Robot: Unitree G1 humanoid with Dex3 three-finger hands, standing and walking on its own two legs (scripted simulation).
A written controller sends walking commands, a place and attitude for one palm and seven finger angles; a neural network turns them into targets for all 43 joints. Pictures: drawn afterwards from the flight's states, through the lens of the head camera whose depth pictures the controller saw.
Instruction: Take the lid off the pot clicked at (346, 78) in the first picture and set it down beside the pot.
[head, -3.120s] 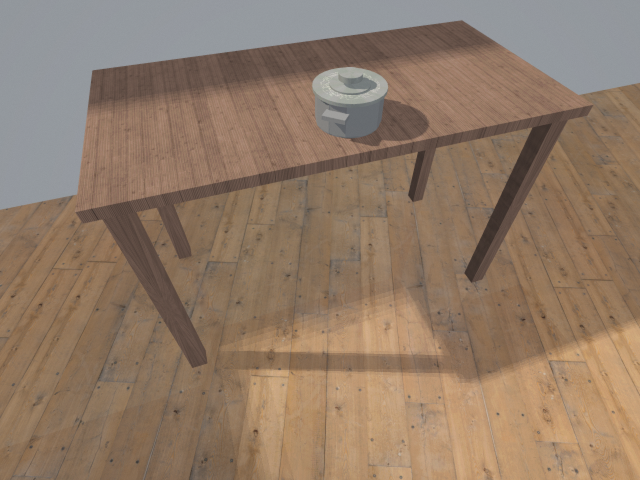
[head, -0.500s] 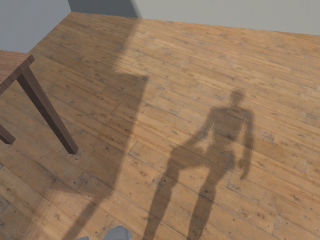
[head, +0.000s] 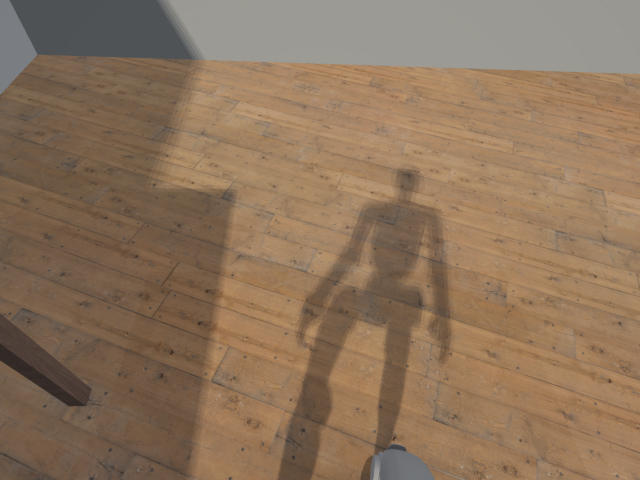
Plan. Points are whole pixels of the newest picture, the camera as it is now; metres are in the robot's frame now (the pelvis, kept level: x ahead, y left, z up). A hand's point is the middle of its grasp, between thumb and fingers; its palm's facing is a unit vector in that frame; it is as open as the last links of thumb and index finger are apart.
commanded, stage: turn to face it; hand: left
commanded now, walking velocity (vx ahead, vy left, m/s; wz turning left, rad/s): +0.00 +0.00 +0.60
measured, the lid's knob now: out of the picture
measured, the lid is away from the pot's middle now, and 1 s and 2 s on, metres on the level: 0.00 0.00 0.00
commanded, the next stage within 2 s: none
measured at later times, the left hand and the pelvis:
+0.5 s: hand (210, 452) +0.19 +0.18 -0.20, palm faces +0.24 -0.96 -0.14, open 7.3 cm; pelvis +0.11 -0.02 -0.03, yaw +13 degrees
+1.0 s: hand out of the picture +0.10 +0.16 -0.15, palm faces +0.55 -0.77 -0.33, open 7.4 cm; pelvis +0.15 -0.07 -0.01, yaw +33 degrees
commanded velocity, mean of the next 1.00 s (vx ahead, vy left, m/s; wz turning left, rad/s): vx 0.00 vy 0.00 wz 0.60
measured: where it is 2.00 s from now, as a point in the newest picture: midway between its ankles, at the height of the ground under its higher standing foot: outside the picture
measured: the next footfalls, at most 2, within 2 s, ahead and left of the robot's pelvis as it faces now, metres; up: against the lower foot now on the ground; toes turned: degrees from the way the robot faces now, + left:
right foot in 0.12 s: +0.20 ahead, -0.15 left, +0.00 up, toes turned -8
left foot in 0.46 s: +0.18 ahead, +0.09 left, +0.00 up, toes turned +21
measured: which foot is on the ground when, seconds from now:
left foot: down 0.00-0.12, up 0.14-0.44, down 0.46-0.92, up 0.94-1.00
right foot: up 0.00-0.10, down 0.12-0.46, up 0.48-0.90, down 0.92-1.00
